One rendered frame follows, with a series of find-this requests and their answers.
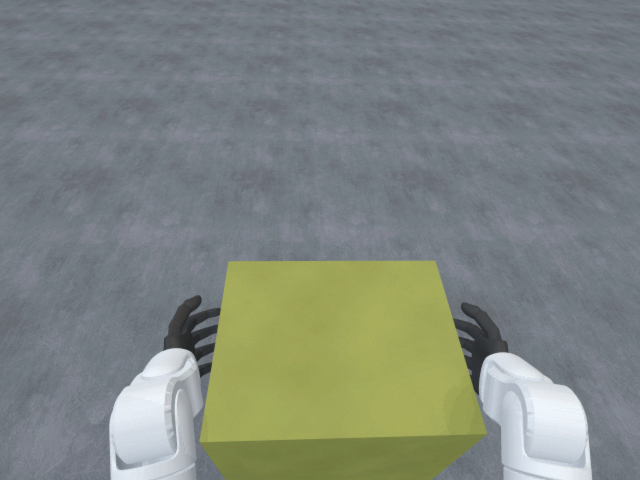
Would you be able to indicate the left robot hand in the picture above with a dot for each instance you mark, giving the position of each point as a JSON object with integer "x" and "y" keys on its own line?
{"x": 181, "y": 326}

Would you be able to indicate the right robot hand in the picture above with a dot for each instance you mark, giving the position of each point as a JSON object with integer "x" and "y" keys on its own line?
{"x": 487, "y": 340}

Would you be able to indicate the robot right forearm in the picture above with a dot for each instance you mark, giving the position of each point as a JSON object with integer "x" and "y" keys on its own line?
{"x": 544, "y": 430}

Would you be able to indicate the robot left forearm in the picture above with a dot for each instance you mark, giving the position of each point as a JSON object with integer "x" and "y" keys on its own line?
{"x": 151, "y": 427}

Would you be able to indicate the carton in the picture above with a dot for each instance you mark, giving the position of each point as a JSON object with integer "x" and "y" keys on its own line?
{"x": 337, "y": 370}

